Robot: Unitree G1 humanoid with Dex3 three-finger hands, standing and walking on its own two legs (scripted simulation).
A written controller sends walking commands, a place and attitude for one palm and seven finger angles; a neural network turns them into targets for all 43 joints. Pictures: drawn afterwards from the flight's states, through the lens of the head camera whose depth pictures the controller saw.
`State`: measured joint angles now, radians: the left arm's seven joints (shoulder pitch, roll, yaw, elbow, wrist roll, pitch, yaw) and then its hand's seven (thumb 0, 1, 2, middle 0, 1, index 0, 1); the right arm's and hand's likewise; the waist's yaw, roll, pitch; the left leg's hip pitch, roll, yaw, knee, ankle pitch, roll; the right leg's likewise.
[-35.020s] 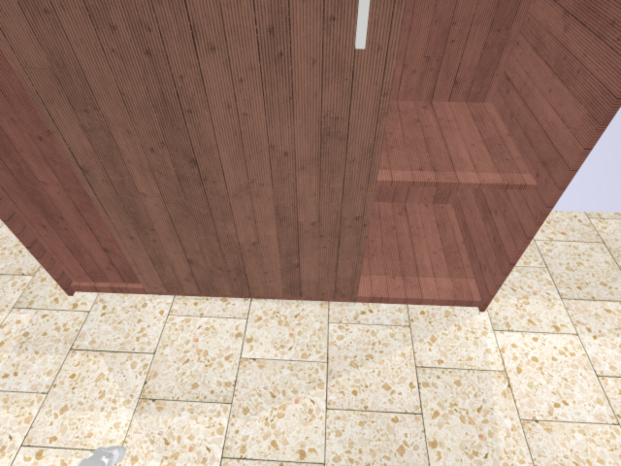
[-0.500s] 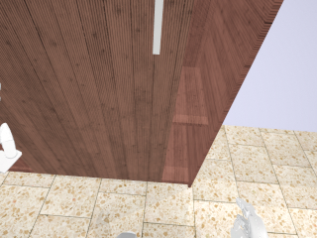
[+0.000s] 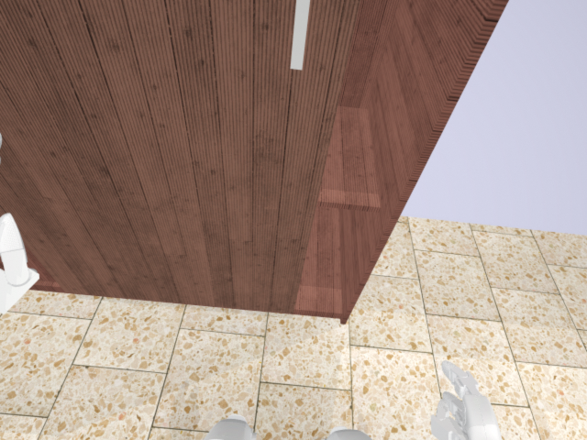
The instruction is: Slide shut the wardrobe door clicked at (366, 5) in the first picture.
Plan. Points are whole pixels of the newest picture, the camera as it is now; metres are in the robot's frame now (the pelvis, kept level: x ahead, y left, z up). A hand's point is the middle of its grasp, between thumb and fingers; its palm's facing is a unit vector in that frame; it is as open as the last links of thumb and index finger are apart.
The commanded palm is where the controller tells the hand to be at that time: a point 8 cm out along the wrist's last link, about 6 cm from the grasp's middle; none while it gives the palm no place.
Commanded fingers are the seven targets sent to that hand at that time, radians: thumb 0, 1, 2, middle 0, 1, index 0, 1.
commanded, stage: step back with the hand held close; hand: left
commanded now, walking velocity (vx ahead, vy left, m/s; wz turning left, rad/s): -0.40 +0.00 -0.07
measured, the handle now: (302, 7) +0.59 +0.05 +0.29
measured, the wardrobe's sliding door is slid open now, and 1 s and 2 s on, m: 0.17 0.17 0.17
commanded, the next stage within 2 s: stop stepping back and stand still in 0.08 s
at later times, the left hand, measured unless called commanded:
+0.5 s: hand out of the picture +0.13 +0.26 +0.19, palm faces +0.35 -0.82 -0.45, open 7.4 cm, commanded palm +0.08 +0.30 +0.20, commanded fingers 0.00 0.90 0.90 -0.20 -0.30 -0.20 -0.30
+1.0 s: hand out of the picture +0.11 +0.27 +0.19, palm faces +0.37 -0.83 -0.40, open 7.4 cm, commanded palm none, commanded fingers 0.00 0.90 0.90 -0.20 -0.30 -0.20 -0.30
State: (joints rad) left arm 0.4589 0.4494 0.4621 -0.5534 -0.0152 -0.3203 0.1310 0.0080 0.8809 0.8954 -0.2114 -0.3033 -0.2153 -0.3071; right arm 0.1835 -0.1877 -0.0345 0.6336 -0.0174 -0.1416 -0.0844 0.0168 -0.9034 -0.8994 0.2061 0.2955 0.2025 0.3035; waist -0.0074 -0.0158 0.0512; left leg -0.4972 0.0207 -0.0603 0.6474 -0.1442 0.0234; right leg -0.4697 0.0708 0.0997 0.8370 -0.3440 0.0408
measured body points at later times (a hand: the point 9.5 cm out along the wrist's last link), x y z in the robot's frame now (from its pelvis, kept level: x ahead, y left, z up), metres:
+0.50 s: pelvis -0.08 +0.01 +0.02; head -0.09 +0.04 +0.47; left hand +0.11 +0.30 +0.21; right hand +0.05 -0.24 -0.04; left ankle +0.00 +0.10 -0.72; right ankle -0.09 -0.10 -0.72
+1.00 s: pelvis -0.10 +0.03 +0.01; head -0.13 +0.04 +0.46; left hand +0.09 +0.31 +0.21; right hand +0.03 -0.21 -0.07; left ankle -0.06 +0.12 -0.71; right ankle -0.09 -0.08 -0.72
